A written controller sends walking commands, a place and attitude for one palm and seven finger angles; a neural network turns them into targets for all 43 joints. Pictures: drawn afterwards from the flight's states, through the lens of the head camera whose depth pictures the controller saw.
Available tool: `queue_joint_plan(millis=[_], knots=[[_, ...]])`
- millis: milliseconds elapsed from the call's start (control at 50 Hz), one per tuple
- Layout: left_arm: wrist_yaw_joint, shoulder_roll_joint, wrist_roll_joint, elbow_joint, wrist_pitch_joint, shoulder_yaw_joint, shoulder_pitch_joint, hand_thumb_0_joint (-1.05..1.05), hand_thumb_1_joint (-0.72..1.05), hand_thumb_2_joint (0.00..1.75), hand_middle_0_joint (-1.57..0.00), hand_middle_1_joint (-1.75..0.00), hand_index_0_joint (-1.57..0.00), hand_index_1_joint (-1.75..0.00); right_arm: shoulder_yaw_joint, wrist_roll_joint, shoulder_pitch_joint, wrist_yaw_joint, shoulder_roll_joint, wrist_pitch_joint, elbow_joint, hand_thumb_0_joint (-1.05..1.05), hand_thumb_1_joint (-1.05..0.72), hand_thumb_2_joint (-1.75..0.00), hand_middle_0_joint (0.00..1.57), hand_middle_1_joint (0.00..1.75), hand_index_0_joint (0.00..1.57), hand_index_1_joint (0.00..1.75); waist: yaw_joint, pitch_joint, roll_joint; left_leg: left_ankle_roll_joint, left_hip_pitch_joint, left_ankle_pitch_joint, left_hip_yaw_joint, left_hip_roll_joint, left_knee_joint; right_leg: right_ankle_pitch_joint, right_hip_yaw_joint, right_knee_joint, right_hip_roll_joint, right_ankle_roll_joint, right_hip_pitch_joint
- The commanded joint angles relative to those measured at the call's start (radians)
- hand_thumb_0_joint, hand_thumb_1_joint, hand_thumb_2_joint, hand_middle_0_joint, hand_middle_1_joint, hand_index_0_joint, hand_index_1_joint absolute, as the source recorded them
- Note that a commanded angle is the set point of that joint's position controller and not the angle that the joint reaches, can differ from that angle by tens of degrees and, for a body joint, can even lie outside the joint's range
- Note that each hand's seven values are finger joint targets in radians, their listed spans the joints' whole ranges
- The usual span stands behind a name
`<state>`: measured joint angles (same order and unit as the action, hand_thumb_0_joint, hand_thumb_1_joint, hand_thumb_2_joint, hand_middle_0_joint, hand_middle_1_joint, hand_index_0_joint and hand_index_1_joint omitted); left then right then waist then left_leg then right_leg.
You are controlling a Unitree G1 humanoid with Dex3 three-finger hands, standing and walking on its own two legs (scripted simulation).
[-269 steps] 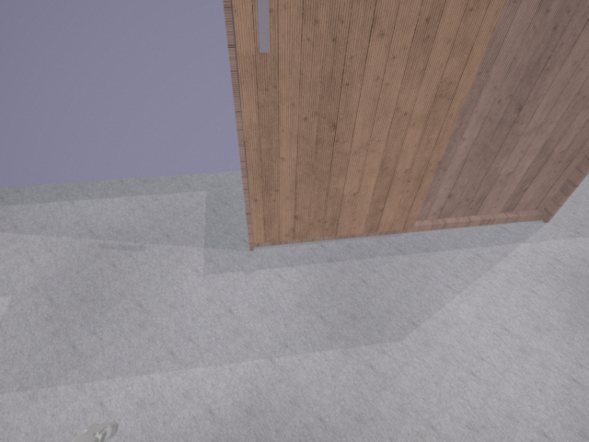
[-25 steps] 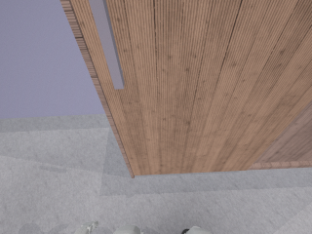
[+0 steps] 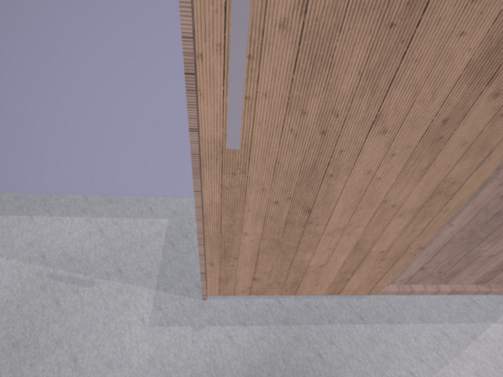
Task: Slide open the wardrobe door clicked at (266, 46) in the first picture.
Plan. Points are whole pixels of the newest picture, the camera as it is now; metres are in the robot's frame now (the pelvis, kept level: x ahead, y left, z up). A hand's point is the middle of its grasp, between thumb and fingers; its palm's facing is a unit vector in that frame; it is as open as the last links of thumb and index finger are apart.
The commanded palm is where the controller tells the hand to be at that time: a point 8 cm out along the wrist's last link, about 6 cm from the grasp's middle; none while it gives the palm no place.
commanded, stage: come to a stop and stand still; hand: left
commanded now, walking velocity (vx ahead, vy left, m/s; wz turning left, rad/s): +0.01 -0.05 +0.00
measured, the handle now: (236, 72) +0.53 +0.08 +0.23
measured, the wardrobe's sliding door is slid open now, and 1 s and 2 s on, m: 0.00 0.00 0.00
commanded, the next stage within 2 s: look again from close up in 0.70 s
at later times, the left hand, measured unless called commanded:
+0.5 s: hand out of the picture +0.02 +0.10 -0.18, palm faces +0.06 -0.97 -0.22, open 7.2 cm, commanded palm none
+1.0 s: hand out of the picture -0.05 +0.11 -0.19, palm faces +0.05 -0.99 -0.16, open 7.3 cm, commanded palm none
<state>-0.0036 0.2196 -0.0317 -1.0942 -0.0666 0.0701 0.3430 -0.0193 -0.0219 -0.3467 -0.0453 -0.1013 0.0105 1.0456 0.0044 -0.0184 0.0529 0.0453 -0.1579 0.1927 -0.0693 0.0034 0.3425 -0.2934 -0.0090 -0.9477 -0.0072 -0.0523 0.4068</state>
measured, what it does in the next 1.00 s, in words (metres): steps on the spot: right foot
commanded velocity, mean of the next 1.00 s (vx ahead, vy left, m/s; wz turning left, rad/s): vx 0.00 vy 0.00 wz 0.00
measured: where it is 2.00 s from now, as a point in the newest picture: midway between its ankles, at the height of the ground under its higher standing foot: outside the picture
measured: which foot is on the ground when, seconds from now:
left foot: down 0.00-1.00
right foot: up 0.00-0.20, down 0.22-1.00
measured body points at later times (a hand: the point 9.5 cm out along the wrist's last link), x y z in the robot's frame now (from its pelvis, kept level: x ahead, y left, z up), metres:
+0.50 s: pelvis +0.00 -0.07 -0.01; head +0.00 -0.08 +0.44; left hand +0.01 +0.16 -0.16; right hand -0.03 -0.28 -0.18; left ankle +0.00 +0.09 -0.75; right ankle -0.01 -0.15 -0.75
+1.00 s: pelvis -0.02 -0.04 -0.01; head -0.03 -0.04 +0.44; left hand -0.05 +0.16 -0.18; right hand +0.01 -0.27 -0.16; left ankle -0.01 +0.07 -0.75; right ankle -0.01 -0.15 -0.75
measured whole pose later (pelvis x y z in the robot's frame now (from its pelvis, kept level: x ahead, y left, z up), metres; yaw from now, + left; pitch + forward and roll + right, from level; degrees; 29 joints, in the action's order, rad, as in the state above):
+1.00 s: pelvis -0.02 -0.04 -0.01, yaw +1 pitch -3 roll -1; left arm -0.05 0.12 -0.02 -1.12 0.01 0.00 0.33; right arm -0.01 -0.01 -0.27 -0.04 -0.16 0.01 1.05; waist 0.00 0.03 0.00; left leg 0.01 -0.23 0.26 -0.04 -0.02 0.54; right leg -0.26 0.06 -0.50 0.00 0.01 0.19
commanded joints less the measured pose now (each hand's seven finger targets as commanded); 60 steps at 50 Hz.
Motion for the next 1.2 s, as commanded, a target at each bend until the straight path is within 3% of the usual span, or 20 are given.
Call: queue_joint_plan(millis=[0, 80, 140, 160, 180, 200, 220, 260, 360, 460, 760, 780, 800, 820, 840, 880, 920, 960, 1040, 1180], knots=[[0.006, 0.012, 0.007, 0.094, 0.031, -0.008, -0.104, 0.00, 0.90, 0.90, -0.20, -0.30, -0.20, -0.30, -0.046, -0.008, -0.111, -0.022, -0.188, 0.013, 0.010, 0.00, -0.90, -0.90, 0.20, 0.30, 0.20, 0.30, 0.060, 0.071, -0.171, 0.123, 0.158, -0.168, 0.284, -0.318, -0.118, -0.100, -0.006, 0.122, -0.045, 0.005, 0.142], [0.001, -0.031, 0.018, 0.067, 0.039, -0.023, -0.076, 0.00, 0.90, 0.90, -0.20, -0.30, -0.20, -0.30, -0.046, -0.008, -0.071, -0.014, -0.196, 0.005, 0.031, 0.00, -0.90, -0.90, 0.20, 0.30, 0.20, 0.30, 0.040, 0.031, -0.220, 0.109, 0.072, -0.188, 0.240, -0.279, -0.084, -0.128, 0.038, 0.291, -0.027, 0.019, -0.042], [-0.008, -0.038, 0.021, 0.020, 0.054, -0.027, -0.007, 0.00, 0.90, 0.90, -0.20, -0.30, -0.20, -0.30, -0.040, 0.002, -0.045, -0.008, -0.180, 0.004, 0.051, 0.00, -0.90, -0.90, 0.20, 0.30, 0.20, 0.30, -0.002, 0.015, -0.189, 0.060, -0.013, -0.182, 0.195, -0.221, -0.016, 0.078, 0.071, 0.525, -0.013, 0.024, -0.221], [-0.015, -0.023, 0.020, 0.007, 0.062, -0.026, 0.018, 0.00, 0.90, 0.90, -0.20, -0.30, -0.20, -0.30, -0.038, 0.008, -0.049, -0.004, -0.157, 0.005, 0.056, 0.00, -0.90, -0.90, 0.20, 0.30, 0.20, 0.30, -0.013, 0.003, -0.143, 0.024, -0.055, -0.135, 0.165, -0.184, 0.024, 0.160, 0.046, 0.616, -0.035, 0.025, -0.301], [-0.024, 0.011, 0.020, -0.005, 0.072, -0.025, 0.031, 0.00, 0.90, 0.90, -0.20, -0.30, -0.20, -0.30, -0.029, 0.015, -0.052, 0.001, -0.119, 0.007, 0.058, 0.00, -0.90, -0.90, 0.20, 0.30, 0.20, 0.30, -0.013, 0.001, -0.063, -0.018, -0.136, -0.043, 0.110, -0.140, 0.075, 0.182, -0.044, 0.639, -0.113, 0.046, -0.379], [-0.030, 0.046, 0.022, -0.013, 0.080, -0.026, 0.018, 0.00, 0.90, 0.90, -0.20, -0.30, -0.20, -0.30, -0.013, 0.018, -0.047, 0.007, -0.069, 0.004, 0.055, 0.00, -0.90, -0.90, 0.20, 0.30, 0.20, 0.30, -0.004, 0.042, 0.046, -0.051, -0.187, 0.091, 0.057, -0.083, 0.098, 0.191, -0.125, 0.670, -0.207, 0.087, -0.358], [-0.030, 0.065, 0.022, -0.007, 0.081, -0.027, -0.006, 0.00, 0.90, 0.90, -0.20, -0.30, -0.20, -0.30, -0.006, 0.012, -0.046, 0.012, -0.054, 0.000, 0.054, 0.00, -0.90, -0.90, 0.20, 0.30, 0.20, 0.30, 0.004, 0.079, 0.071, -0.058, -0.158, 0.142, 0.033, -0.066, 0.106, 0.119, -0.144, 0.697, -0.252, 0.120, -0.260], [-0.031, 0.043, 0.024, -0.007, 0.084, -0.027, -0.049, 0.00, 0.90, 0.90, -0.20, -0.30, -0.20, -0.30, -0.007, -0.002, -0.062, 0.011, -0.061, -0.015, 0.080, 0.00, -0.90, -0.90, 0.20, 0.30, 0.20, 0.30, 0.013, 0.135, 0.144, -0.059, -0.077, 0.070, 0.032, -0.079, 0.114, -0.040, -0.131, 0.739, -0.189, 0.131, -0.126], [-0.033, 0.009, 0.031, -0.012, 0.086, -0.040, -0.032, 0.00, 0.90, 0.90, -0.20, -0.30, -0.20, -0.30, 0.000, 0.003, -0.080, 0.007, -0.072, -0.006, 0.110, 0.00, -0.90, -0.90, 0.20, 0.30, 0.20, 0.30, 0.009, 0.127, -0.030, -0.064, -0.042, -0.094, 0.056, -0.106, 0.045, 0.172, -0.053, 0.656, -0.117, 0.100, -0.188], [-0.037, 0.020, 0.029, -0.017, 0.088, -0.036, -0.010, 0.00, 0.90, 0.90, -0.20, -0.30, -0.20, -0.30, -0.001, 0.007, -0.052, 0.002, -0.081, -0.008, 0.103, 0.00, -0.90, -0.90, 0.20, 0.30, 0.20, 0.30, 0.002, 0.088, -0.031, -0.073, -0.028, -0.093, 0.041, -0.107, 0.053, 0.302, -0.045, 0.642, -0.121, 0.090, -0.245], [-0.036, -0.001, 0.024, -0.034, 0.089, -0.041, 0.030, 0.00, 0.90, 0.90, -0.20, -0.30, -0.20, -0.30, -0.002, 0.009, 0.001, -0.001, -0.094, -0.010, 0.087, 0.00, -0.90, -0.90, 0.20, 0.30, 0.20, 0.30, 0.000, 0.110, -0.052, -0.066, 0.022, -0.078, 0.047, -0.112, 0.036, 0.178, -0.051, 0.679, -0.104, 0.087, -0.191], [-0.076, 0.032, 0.006, -0.064, 0.124, -0.037, 0.140, 0.00, 0.90, 0.90, -0.20, -0.30, -0.20, -0.30, -0.004, 0.015, 0.134, 0.013, -0.124, 0.012, 0.014, 0.00, -0.90, -0.90, 0.20, 0.30, 0.20, 0.30, -0.062, 0.133, 0.021, -0.087, -0.147, 0.074, 0.002, -0.083, 0.299, 0.803, -0.172, 0.634, -0.192, -0.007, -0.236], [-0.075, 0.077, 0.004, -0.040, 0.137, -0.033, 0.123, 0.00, 0.90, 0.90, -0.20, -0.30, -0.20, -0.30, 0.004, 0.016, 0.097, 0.014, -0.096, 0.011, -0.047, 0.00, -0.90, -0.90, 0.20, 0.30, 0.20, 0.30, -0.004, 0.074, -0.003, -0.068, -0.182, 0.157, 0.034, -0.049, 0.317, 1.210, -0.129, 0.548, -0.249, 0.028, -0.361], [-0.072, 0.069, 0.005, -0.014, 0.135, -0.031, 0.123, 0.00, 0.90, 0.90, -0.20, -0.30, -0.20, -0.30, -0.002, 0.016, 0.042, 0.010, -0.068, 0.014, -0.043, 0.00, -0.90, -0.90, 0.20, 0.30, 0.20, 0.30, -0.002, -0.032, 0.014, -0.046, -0.164, 0.172, 0.032, -0.052, 0.297, 1.271, -0.110, 0.483, -0.254, 0.065, -0.423], [-0.070, 0.048, 0.007, -0.005, 0.126, -0.039, 0.108, 0.00, 0.90, 0.90, -0.20, -0.30, -0.20, -0.30, -0.003, 0.020, 0.032, 0.009, -0.068, 0.018, -0.040, 0.00, -0.90, -0.90, 0.20, 0.30, 0.20, 0.30, 0.005, -0.090, 0.006, -0.048, -0.131, 0.141, 0.023, -0.044, 0.244, 1.153, -0.057, 0.457, -0.216, 0.122, -0.434], [-0.059, 0.026, 0.014, 0.015, 0.115, -0.049, 0.056, 0.00, 0.90, 0.90, -0.20, -0.30, -0.20, -0.30, -0.003, 0.021, -0.008, 0.010, -0.085, 0.016, -0.023, 0.00, -0.90, -0.90, 0.20, 0.30, 0.20, 0.30, 0.021, -0.101, 0.054, -0.048, -0.020, 0.018, 0.045, -0.049, 0.132, 0.659, -0.037, 0.472, -0.163, 0.119, -0.334], [-0.054, -0.011, 0.017, 0.029, 0.099, -0.055, 0.029, 0.00, 0.90, 0.90, -0.20, -0.30, -0.20, -0.30, -0.005, 0.009, -0.015, 0.010, -0.131, 0.022, -0.024, 0.00, -0.90, -0.90, 0.20, 0.30, 0.20, 0.30, 0.013, 0.011, -0.056, -0.022, -0.041, -0.094, 0.103, -0.124, 0.096, 0.220, -0.020, 0.506, -0.098, 0.095, -0.202], [-0.048, -0.008, 0.011, 0.041, 0.085, -0.056, 0.027, 0.00, 0.90, 0.90, -0.20, -0.30, -0.20, -0.30, -0.005, 0.005, 0.028, 0.013, -0.139, 0.014, -0.044, 0.00, -0.90, -0.90, 0.20, 0.30, 0.20, 0.30, -0.003, 0.142, -0.125, -0.011, -0.155, 0.074, 0.143, -0.122, 0.033, -0.024, -0.030, 0.552, -0.074, 0.094, -0.139], [-0.037, 0.008, 0.003, 0.050, 0.074, -0.055, 0.056, 0.00, 0.90, 0.90, -0.20, -0.30, -0.20, -0.30, -0.010, -0.001, 0.032, 0.018, -0.169, 0.010, -0.072, 0.00, -0.90, -0.90, 0.20, 0.30, 0.20, 0.30, -0.015, 0.194, -0.144, 0.002, -0.275, 0.341, 0.206, -0.122, -0.082, -0.053, -0.002, 0.512, -0.051, 0.089, -0.156], [-0.028, 0.017, 0.001, 0.074, 0.068, -0.053, 0.069, 0.00, 0.90, 0.90, -0.20, -0.30, -0.20, -0.30, -0.018, 0.000, 0.043, 0.020, -0.211, 0.011, -0.094, 0.00, -0.90, -0.90, 0.20, 0.30, 0.20, 0.30, -0.027, 0.123, -0.093, 0.022, -0.290, 0.407, 0.247, -0.141, -0.128, -0.025, 0.024, 0.475, -0.047, 0.080, -0.203]])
